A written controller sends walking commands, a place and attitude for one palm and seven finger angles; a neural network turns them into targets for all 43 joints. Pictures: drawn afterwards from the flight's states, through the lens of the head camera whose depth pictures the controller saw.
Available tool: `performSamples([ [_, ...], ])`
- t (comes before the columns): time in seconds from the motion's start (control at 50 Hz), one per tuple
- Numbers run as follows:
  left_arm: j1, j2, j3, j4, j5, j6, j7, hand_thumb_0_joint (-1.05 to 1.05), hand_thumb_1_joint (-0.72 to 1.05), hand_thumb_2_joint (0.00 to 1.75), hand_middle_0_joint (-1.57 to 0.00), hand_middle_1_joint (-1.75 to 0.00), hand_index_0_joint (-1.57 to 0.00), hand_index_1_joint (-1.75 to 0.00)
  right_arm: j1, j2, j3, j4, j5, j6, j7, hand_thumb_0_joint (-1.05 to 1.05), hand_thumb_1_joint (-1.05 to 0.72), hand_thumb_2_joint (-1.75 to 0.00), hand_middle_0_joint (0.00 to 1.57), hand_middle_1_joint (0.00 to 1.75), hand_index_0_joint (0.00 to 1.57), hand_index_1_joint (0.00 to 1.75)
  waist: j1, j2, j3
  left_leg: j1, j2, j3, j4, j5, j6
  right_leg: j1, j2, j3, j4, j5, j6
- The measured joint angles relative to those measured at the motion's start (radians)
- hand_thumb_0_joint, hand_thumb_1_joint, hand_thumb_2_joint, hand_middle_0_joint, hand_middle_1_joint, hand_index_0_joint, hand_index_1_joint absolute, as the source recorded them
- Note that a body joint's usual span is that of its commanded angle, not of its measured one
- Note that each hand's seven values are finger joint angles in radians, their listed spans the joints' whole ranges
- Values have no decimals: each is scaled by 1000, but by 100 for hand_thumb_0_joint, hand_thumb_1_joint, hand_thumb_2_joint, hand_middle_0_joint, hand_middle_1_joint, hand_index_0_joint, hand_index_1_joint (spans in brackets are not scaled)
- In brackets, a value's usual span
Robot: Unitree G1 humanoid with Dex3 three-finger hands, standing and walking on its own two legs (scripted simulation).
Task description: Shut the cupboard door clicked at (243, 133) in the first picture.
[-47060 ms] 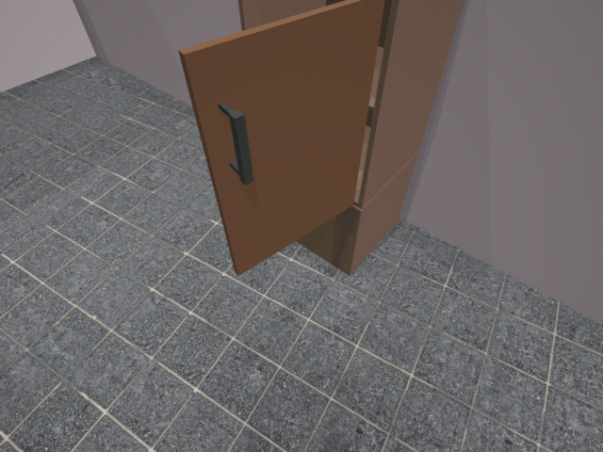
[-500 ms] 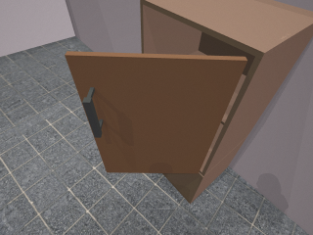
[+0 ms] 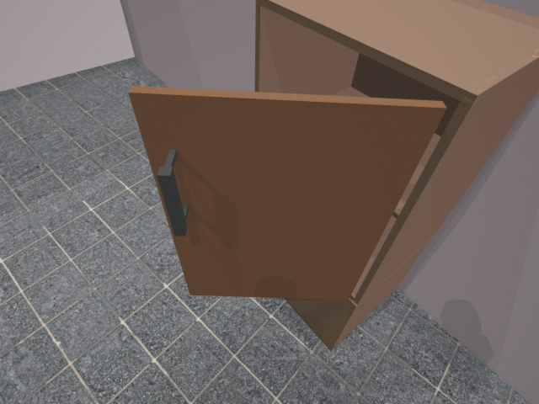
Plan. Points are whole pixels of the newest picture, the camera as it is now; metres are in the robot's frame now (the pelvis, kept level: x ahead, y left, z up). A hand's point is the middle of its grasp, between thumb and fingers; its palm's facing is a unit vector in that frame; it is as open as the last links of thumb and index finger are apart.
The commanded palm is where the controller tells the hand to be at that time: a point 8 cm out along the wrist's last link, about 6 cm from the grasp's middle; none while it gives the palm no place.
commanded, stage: look again from close up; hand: left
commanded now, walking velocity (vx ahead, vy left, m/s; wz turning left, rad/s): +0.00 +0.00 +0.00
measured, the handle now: (176, 194) +0.41 +0.18 +0.08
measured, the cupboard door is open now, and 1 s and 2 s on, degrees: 50 50 50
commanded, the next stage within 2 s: raise the hand and make a fist in 0.18 s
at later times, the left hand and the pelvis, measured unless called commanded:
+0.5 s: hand (155, 345) +0.20 +0.18 -0.01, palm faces +0.19 -0.98 -0.09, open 7.0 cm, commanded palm +0.11 +0.21 -0.05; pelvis +0.00 +0.00 -0.03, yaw +3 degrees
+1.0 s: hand (171, 361) +0.18 +0.15 -0.01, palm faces -0.02 -1.00 -0.05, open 4.7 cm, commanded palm +0.14 +0.21 +0.00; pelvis +0.00 -0.04 -0.08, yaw +4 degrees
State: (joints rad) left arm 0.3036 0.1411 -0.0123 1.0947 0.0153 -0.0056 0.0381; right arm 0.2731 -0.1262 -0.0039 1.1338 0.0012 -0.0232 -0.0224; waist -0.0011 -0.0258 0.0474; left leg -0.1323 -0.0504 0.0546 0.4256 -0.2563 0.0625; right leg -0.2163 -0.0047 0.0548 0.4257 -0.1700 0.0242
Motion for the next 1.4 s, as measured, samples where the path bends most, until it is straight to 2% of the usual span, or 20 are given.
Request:
performSamples([
  [0.3,-3,-5,1,7,5,-4,8,0,91,89,-19,-30,-20,-30,7,7,3,0,1,0,-2,1,-91,-90,20,30,20,30,1,0,5,-4,-8,3,8,-7,11,-1,-8,3,3,-5,12],
  [0.32,49,0,42,-164,-9,83,9,1,92,89,-20,-30,-20,-30,25,5,11,-45,0,-14,-14,1,-92,-90,20,30,20,30,-10,-5,12,-14,-10,-2,28,-14,11,-10,-10,-3,25,-14,9],
  [0.34,119,23,51,-383,-41,150,24,3,93,89,-20,-30,-20,-30,60,-1,22,-97,11,-63,-34,1,-92,-90,20,30,20,30,-13,-13,3,-25,-14,-5,45,-22,10,-32,-14,-10,67,-38,-7],
  [0.36,186,46,44,-567,-75,139,44,3,94,89,-20,-30,-20,-30,94,-12,29,-138,17,-122,-47,2,-93,-90,20,30,20,30,-9,-16,-21,-36,-17,-3,59,-32,6,-55,-18,-25,111,-76,-21],
  [0.38,229,66,35,-709,-99,109,65,4,95,89,-20,-30,-20,-31,116,-26,31,-170,27,-180,-51,2,-93,-90,20,30,20,30,-9,-15,-45,-46,-22,-1,72,-41,4,-73,-21,-43,148,-104,-29],
  [0.42,232,82,25,-893,-127,37,90,4,95,89,-21,-32,-21,-32,128,-65,21,-239,33,-268,-39,2,-93,-90,20,30,20,30,-30,3,-71,-85,-34,-11,130,-66,4,-95,-26,-72,172,-105,-42],
  [0.46,174,60,28,-971,-142,-70,76,3,95,89,-22,-33,-22,-34,108,-109,3,-304,26,-315,-18,2,-92,-90,20,30,20,30,-55,40,-102,-159,-35,-29,211,-97,2,-151,-30,-92,226,-115,-34],
  [0.5,129,30,36,-1006,-169,-212,19,3,94,89,-24,-36,-24,-36,71,-132,-16,-368,18,-331,9,2,-92,-90,20,30,20,30,-61,50,-144,-248,-30,-26,292,-129,-11,-239,-28,-92,300,-146,-32],
  [0.56,117,-10,44,-1038,-213,-443,-137,1,93,89,-28,-40,-28,-41,1,-133,-40,-472,3,-311,43,2,-91,-90,20,30,20,30,-54,19,-179,-378,-12,-9,428,-188,-21,-375,-13,-81,431,-195,-39],
  [0.6,146,-16,44,-1055,-211,-518,-214,1,92,89,-32,-44,-32,-44,-39,-132,-54,-550,3,-280,55,1,-91,-90,20,30,20,30,-43,-2,-180,-444,0,-4,512,-226,-8,-444,-2,-80,513,-228,-47],
  [0.66,226,6,46,-1084,-202,-484,-245,0,91,89,-37,-49,-38,-50,-79,-135,-66,-648,10,-236,48,1,-91,-90,20,30,20,30,-12,-23,-180,-522,10,-9,606,-270,-14,-522,5,-89,604,-270,-59],
  [0.72,309,41,74,-1119,-210,-436,-215,1,90,89,-43,-55,-43,-55,-104,-140,-63,-702,9,-216,31,1,-91,-90,20,30,20,30,22,-13,-186,-585,19,-36,673,-301,-27,-571,10,-118,653,-298,-73],
  [0.78,351,72,117,-1183,-242,-460,-201,1,90,89,-48,-61,-48,-61,-119,-138,-41,-713,6,-218,15,1,-90,-90,20,29,20,30,49,8,-189,-633,25,-72,722,-320,-40,-601,13,-156,679,-316,-84],
  [0.86,295,84,135,-1262,-288,-511,-270,2,90,90,-55,-69,-55,-69,-131,-127,4,-683,11,-228,0,1,-90,-90,20,30,20,30,68,47,-178,-670,31,-110,760,-330,-52,-616,17,-194,692,-324,-95],
  [0.9,244,87,128,-1276,-297,-479,-321,2,90,90,-59,-73,-59,-73,-125,-109,24,-668,20,-218,-6,1,-90,-90,20,30,20,30,69,59,-173,-671,33,-114,756,-327,-57,-616,20,-198,684,-320,-97],
  [0.96,191,99,126,-1271,-300,-370,-370,1,90,90,-64,-79,-64,-79,-96,-78,44,-654,33,-189,-17,1,-90,-90,20,30,20,30,56,67,-168,-646,36,-105,716,-300,-56,-597,23,-189,656,-308,-96],
  [1.04,182,109,163,-1249,-316,-261,-352,1,90,90,-72,-87,-72,-87,-34,-59,49,-640,36,-162,-29,1,-90,-90,20,30,20,30,26,64,-164,-587,36,-86,641,-287,-57,-550,25,-168,595,-286,-91],
  [1.12,209,105,208,-1258,-332,-282,-315,1,90,90,-79,-95,-79,-95,22,-82,31,-623,31,-169,-33,1,-90,-90,20,30,20,30,9,63,-163,-538,34,-76,581,-268,-52,-506,25,-155,543,-268,-85],
  [1.22,222,100,194,-1275,-334,-328,-321,1,90,90,-88,-105,-88,-105,47,-133,3,-608,33,-194,-39,1,-90,-90,20,30,20,30,6,64,-153,-506,27,-70,548,-255,-39,-473,20,-148,508,-255,-75],
  [1.4,181,114,170,-1289,-314,-291,-279,1,90,90,-105,-123,-105,-123,8,-142,4,-631,35,-215,-50,1,-90,-90,20,30,20,30,11,56,-139,-441,21,-61,506,-245,-21,-404,17,-136,458,-238,-59],
])
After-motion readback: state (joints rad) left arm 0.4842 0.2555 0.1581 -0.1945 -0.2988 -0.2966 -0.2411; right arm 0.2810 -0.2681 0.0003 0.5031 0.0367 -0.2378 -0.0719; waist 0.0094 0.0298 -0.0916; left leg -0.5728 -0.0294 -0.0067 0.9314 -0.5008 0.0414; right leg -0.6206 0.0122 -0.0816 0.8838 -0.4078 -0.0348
